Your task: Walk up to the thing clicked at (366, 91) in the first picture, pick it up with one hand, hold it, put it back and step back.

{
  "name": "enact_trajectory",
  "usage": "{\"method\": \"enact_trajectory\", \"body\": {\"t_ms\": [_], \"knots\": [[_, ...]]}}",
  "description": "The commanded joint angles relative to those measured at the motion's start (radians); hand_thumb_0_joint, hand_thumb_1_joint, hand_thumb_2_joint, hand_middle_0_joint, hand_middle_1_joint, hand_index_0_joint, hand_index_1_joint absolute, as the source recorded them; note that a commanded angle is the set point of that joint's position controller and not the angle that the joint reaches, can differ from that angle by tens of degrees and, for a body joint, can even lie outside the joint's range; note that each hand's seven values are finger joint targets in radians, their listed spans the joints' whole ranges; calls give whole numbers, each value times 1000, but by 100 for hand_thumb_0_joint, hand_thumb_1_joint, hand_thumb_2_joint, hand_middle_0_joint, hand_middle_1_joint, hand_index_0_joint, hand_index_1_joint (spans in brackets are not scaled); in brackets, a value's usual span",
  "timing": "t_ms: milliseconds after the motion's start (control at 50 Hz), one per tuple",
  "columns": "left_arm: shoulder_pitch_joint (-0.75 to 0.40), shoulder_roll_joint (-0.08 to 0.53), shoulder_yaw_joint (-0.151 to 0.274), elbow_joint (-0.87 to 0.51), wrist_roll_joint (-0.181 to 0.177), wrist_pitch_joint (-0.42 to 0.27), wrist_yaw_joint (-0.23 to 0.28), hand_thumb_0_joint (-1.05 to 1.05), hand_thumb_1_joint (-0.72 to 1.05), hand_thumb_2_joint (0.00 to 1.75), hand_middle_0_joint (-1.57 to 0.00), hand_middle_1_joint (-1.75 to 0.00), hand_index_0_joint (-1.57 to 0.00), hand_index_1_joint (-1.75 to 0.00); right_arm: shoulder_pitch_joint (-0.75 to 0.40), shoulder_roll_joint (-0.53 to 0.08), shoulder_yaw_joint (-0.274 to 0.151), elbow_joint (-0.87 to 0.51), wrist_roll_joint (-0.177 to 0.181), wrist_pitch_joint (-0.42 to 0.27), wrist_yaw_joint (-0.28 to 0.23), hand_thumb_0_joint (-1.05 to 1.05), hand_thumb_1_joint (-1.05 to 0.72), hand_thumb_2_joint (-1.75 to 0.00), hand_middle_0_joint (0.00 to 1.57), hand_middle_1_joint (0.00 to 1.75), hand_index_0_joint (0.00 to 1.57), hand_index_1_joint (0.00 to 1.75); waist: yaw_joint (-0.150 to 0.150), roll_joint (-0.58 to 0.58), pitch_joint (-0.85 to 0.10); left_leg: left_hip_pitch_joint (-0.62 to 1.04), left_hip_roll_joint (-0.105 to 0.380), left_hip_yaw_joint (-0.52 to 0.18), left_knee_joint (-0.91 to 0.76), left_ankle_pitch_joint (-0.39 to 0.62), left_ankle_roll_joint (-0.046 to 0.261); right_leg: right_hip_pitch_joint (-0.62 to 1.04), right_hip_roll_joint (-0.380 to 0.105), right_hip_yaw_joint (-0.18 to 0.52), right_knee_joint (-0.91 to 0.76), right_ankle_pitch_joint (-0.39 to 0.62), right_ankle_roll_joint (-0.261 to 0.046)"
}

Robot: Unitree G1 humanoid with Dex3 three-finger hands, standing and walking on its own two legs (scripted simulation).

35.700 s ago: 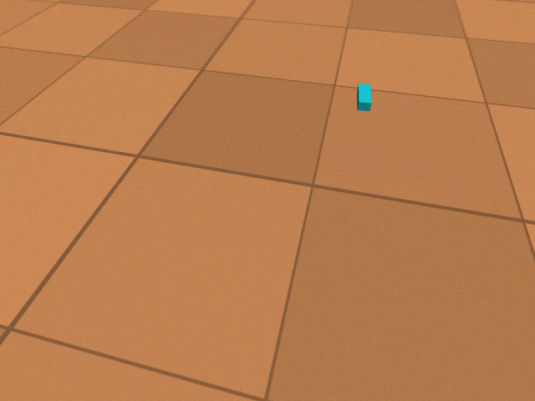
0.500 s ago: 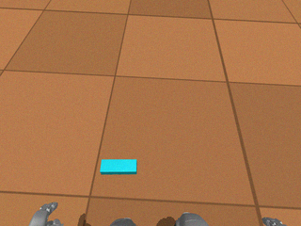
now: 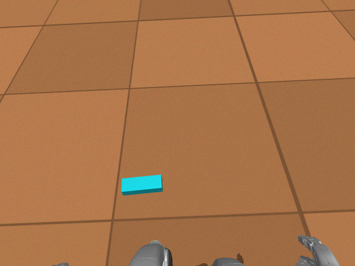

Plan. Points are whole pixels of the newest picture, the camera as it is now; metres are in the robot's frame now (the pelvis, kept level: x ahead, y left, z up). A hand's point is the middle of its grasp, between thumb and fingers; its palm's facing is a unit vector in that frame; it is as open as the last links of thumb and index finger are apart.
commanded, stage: step back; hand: left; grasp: from above
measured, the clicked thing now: (142, 185) +0.57 +0.23 -0.72
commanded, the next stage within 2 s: none
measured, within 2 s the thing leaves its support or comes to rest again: neither
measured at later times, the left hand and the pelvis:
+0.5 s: hand out of the picture -0.03 +0.28 -0.14, palm faces +0.07 -0.93 -0.36, open 7.3 cm; pelvis -0.14 +0.01 +0.01, yaw +3 degrees
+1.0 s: hand out of the picture -0.22 +0.25 -0.13, palm faces +0.07 -0.90 -0.43, open 7.4 cm; pelvis -0.31 -0.03 +0.00, yaw +5 degrees
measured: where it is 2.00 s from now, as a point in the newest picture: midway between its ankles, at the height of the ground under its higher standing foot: outside the picture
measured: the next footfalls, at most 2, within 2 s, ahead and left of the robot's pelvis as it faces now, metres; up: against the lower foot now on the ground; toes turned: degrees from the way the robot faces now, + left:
left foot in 0.30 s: -0.07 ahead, +0.12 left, +0.00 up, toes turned +3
right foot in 0.68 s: -0.20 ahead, -0.15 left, +0.00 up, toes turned +2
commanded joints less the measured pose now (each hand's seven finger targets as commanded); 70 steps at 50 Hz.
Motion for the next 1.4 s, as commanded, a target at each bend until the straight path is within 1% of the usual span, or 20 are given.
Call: {"method": "enact_trajectory", "body": {"t_ms": [0, 180, 240, 320, 380, 600, 640, 660, 680, 700, 760, 920, 980, 1020, 1040, 1120, 1200, 1320, 1340, 1380], "knots": [[-68, 288, 73, -140, 5, -38, 24, 0, 90, 90, -20, -30, -20, -30, 15, -196, -61, -63, 9, -14, -17, 0, -90, -90, 20, 30, 20, 30, 18, -166, -74, 2, -127, -197, 457, -210, -26, -189, -361, 383, -364, 239, -263], [-15, 250, 57, -175, 13, -26, 47, 0, 90, 90, -20, -30, -20, -30, 84, -173, -42, -70, 4, -31, -22, 0, -90, -90, 20, 30, 20, 30, 51, -225, -218, -5, -32, -101, 31, -208, -34, 231, -297, 199, -142, 595, -185], [-37, 263, 48, -182, -6, -7, 34, 0, 90, 90, -20, -30, -20, -30, 165, -165, -56, -27, -5, -42, -16, 0, -90, -90, 20, 30, 20, 30, 13, -195, -227, 199, -45, -12, -288, 70, -15, 112, -242, 138, -55, 527, -133], [-127, 230, 56, -200, -6, -1, 48, 0, 90, 90, -20, -30, -20, -30, 97, -359, -102, -61, -21, -53, -13, 0, -90, -90, 20, 30, 20, 30, -45, 151, -175, 127, 387, -554, -376, 449, 277, -181, 51, 161, 478, -287, 1], [-18, 206, 53, -155, -27, 1, 45, 0, 90, 90, -20, -30, -20, -30, 11, -257, -64, -79, -17, -54, -28, 0, -90, -90, 20, 30, 20, 30, 35, 81, -177, 238, 259, -290, -270, 603, 201, -261, 63, 185, 618, -159, -9], [90, 195, 56, -104, -10, -16, 17, 0, 90, 90, -20, -30, -20, -30, 19, -279, -80, -126, -16, -26, -23, 0, -90, -90, 20, 30, 20, 30, 8, 182, -278, 275, 234, -238, -220, 346, 184, -28, -17, 3, -17, -49, 18], [174, 204, 59, -60, 4, -26, 17, 0, 90, 90, -20, -30, -20, -30, -5, -263, -74, -133, -1, -13, -19, 0, -90, -90, 20, 30, 20, 30, 50, 137, -283, 142, 178, -184, -140, 225, 106, 107, -24, -4, -229, 111, -20], [144, 261, 75, -75, 21, -32, 16, 0, 90, 90, -20, -30, -20, -30, 16, -209, -59, -137, 3, -11, -17, 0, -90, -90, 20, 30, 20, 30, 27, -17, -240, -43, 90, -149, -32, 59, 42, 152, -135, 208, -266, 43, -58], [83, 378, 104, -114, 15, -29, 14, 0, 90, 90, -20, -30, -20, -30, -11, -160, -51, -165, 8, -15, -27, 0, -90, -90, 20, 30, 20, 30, 47, -298, -180, -154, -96, -73, 168, -243, -17, 13, -354, 459, -349, 77, -185], [31, 417, 105, -147, 20, -29, 18, 0, 90, 90, -20, -30, -20, -30, -41, -204, -69, -152, 1, -10, -40, 0, -90, -90, 20, 30, 20, 30, 83, -313, -119, -72, -77, -173, 389, -317, -35, -213, -483, 581, -407, 82, -301], [-114, 281, 65, -167, 20, -36, 34, 0, 90, 90, -20, -30, -20, -30, 63, -200, -62, -91, 18, -16, -31, 0, -90, -90, 20, 30, 20, 30, -22, -170, -120, -41, -132, -193, 506, -161, -26, -145, -267, 215, -246, 378, -182], [1, 271, 57, -180, 12, -18, 53, 0, 90, 90, -20, -30, -20, -30, 84, -169, -50, -88, -8, -30, -26, 0, -90, -90, 20, 30, 20, 30, 57, -255, -219, 9, -47, -64, 37, -218, -36, 181, -299, 207, -116, 607, -186], [-42, 247, 36, -197, -4, 1, 42, 0, 90, 90, -20, -30, -20, -30, 178, -185, -69, -38, -15, -38, -23, 0, -90, -90, 20, 30, 20, 30, 6, -173, -251, 245, -22, -53, -328, 134, 3, 37, -234, 146, 7, 454, -96], [-83, 219, 34, -216, -19, 2, 46, 0, 90, 90, -20, -30, -20, -30, 100, -377, -101, -70, -15, -33, -13, 0, -90, -90, 20, 30, 20, 30, -7, 211, -230, 202, 357, -511, -377, 370, 239, -191, 15, -14, 297, -211, -1], [-124, 243, 51, -200, -4, 5, 54, 0, 90, 90, -20, -30, -20, -30, 88, -377, -107, -77, -24, -40, -16, 0, -90, -90, 20, 30, 20, 30, -38, 166, -181, 69, 412, -587, -400, 348, 305, -159, 12, 124, 492, -284, 4], [8, 226, 49, -125, -21, 14, 44, 0, 90, 90, -20, -30, -20, -30, -14, -258, -65, -85, -22, -46, -35, 0, -90, -90, 20, 30, 20, 30, 53, 67, -164, 148, 261, -289, -295, 456, 213, -219, 50, 177, 655, -142, 2], [4, 203, 40, -127, -5, -2, 35, 0, 90, 90, -20, -30, -20, -30, 38, -232, -64, -84, -22, -34, -30, 0, -90, -90, 20, 30, 20, 30, 0, 95, -200, 324, 251, -268, -260, 449, 234, -233, 17, 100, 401, -175, 54], [138, 200, 43, -14, -1, -35, 16, 0, 90, 90, -20, -30, -20, -30, 15, -288, -75, -77, -17, -5, -10, 0, -90, -90, 20, 30, 20, 30, 37, 163, -277, 204, 190, -192, -244, 26, 148, 88, 5, -64, -233, 0, -14], [165, 218, 52, 9, 10, -40, 18, 0, 90, 90, -20, -30, -20, -30, 19, -249, -65, -80, -16, -3, -6, 0, -90, -90, 20, 30, 20, 30, 47, 93, -257, 88, 149, -158, -172, -61, 98, 149, -15, -2, -256, 10, -37], [82, 399, 92, -43, 30, -39, 23, 0, 90, 90, -20, -30, -20, -30, -58, -167, -51, -119, -12, -8, -19, 0, -90, -90, 20, 30, 20, 30, 102, -276, -147, -109, -65, -135, 188, -276, -26, -127, -427, 544, -451, -396, -235]]}}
